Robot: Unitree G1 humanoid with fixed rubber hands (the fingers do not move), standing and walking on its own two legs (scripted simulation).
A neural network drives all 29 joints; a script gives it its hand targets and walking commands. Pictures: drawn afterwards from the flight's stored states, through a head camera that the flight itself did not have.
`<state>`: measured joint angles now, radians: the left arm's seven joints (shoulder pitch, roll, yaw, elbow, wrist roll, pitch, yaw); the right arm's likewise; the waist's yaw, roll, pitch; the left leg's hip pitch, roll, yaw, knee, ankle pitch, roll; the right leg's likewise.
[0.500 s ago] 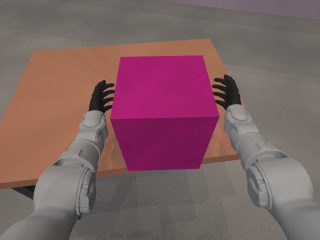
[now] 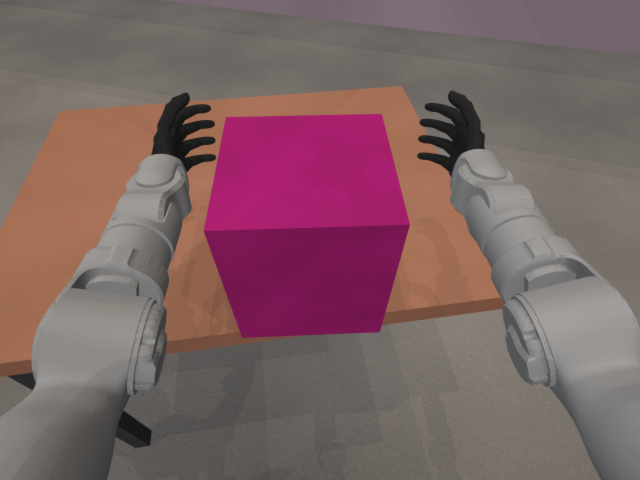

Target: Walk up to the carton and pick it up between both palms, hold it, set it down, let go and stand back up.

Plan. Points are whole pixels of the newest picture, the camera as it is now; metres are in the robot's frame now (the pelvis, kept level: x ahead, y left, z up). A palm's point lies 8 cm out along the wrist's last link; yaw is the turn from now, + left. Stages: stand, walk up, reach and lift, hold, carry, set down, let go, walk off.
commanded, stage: set down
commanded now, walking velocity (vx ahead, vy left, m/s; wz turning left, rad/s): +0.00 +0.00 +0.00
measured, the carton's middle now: (308, 232) +0.45 +0.03 +0.05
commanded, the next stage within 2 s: none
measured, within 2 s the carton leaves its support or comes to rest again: neither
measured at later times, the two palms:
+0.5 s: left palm (148, 145) +0.45 +0.21 +0.20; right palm (481, 134) +0.46 -0.17 +0.21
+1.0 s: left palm (139, 214) +0.40 +0.22 +0.15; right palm (478, 202) +0.41 -0.17 +0.15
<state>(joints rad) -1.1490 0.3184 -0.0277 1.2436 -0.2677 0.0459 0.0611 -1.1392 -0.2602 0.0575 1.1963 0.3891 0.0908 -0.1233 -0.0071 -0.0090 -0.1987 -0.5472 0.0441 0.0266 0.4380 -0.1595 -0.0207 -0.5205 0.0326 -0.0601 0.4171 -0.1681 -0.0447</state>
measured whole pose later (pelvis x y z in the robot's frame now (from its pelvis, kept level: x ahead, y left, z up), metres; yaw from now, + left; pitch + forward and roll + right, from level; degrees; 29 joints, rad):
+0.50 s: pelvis +0.00 +0.00 +0.01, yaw +0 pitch +7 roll -1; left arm -1.06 0.35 0.06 1.00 -0.20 0.31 0.05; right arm -1.12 -0.27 0.04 1.06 0.41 0.27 -0.16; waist -0.01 -0.01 -0.10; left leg -0.33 0.05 0.02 0.35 -0.14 -0.03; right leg -0.29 0.04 -0.05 0.31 -0.14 -0.05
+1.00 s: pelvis +0.00 +0.00 +0.01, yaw +0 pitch +0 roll -1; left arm -0.67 0.28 0.12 0.53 -0.13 0.43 0.04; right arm -0.75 -0.23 -0.01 0.73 0.35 0.25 -0.17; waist 0.01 -0.02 -0.01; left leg -0.20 0.04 0.03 0.37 -0.17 -0.02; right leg -0.16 0.04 -0.04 0.32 -0.17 -0.04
